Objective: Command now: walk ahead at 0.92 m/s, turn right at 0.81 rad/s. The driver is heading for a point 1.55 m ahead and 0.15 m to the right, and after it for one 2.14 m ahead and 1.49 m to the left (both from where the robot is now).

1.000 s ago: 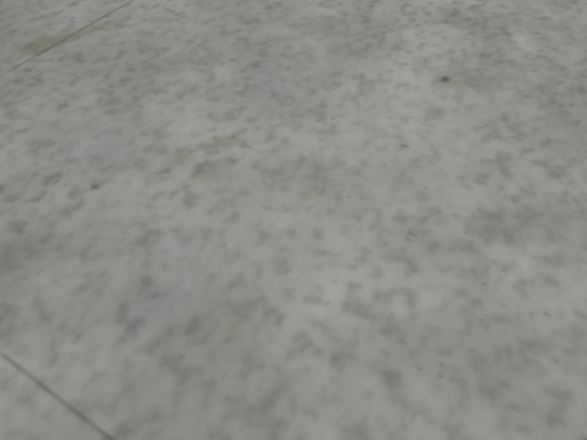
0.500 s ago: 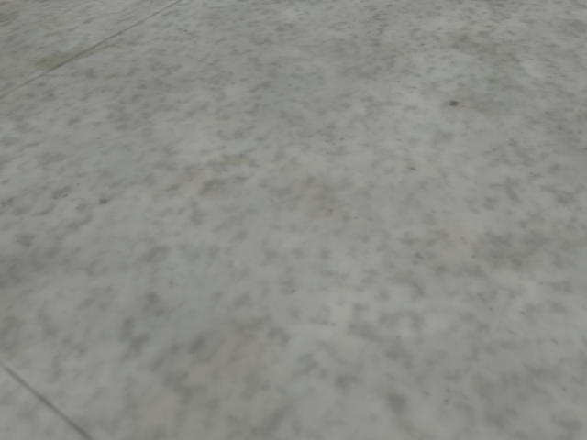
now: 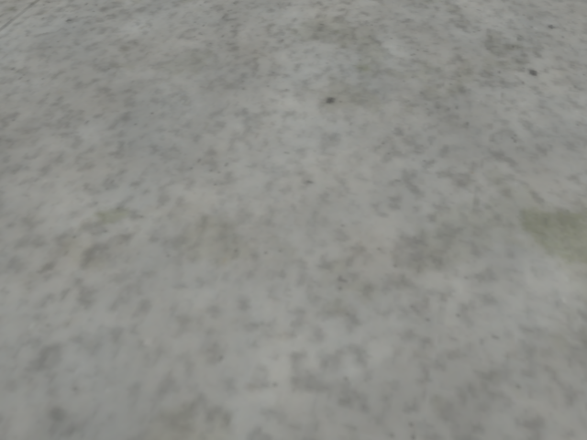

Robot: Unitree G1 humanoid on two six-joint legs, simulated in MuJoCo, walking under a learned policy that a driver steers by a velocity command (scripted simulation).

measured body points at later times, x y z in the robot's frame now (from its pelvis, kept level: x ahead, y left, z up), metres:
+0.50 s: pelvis +0.42 -0.07 +0.00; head +0.45 -0.10 +0.45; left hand +0.49 +0.20 -0.12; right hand +0.59 -0.35 -0.07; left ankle +0.70 +0.00 -0.67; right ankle +0.24 -0.04 -0.73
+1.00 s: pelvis +0.88 -0.23 +0.00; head +0.91 -0.24 +0.45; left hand +1.20 -0.12 -0.04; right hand +0.74 -0.48 -0.12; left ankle +0.72 -0.08 -0.73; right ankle +1.01 -0.41 -0.72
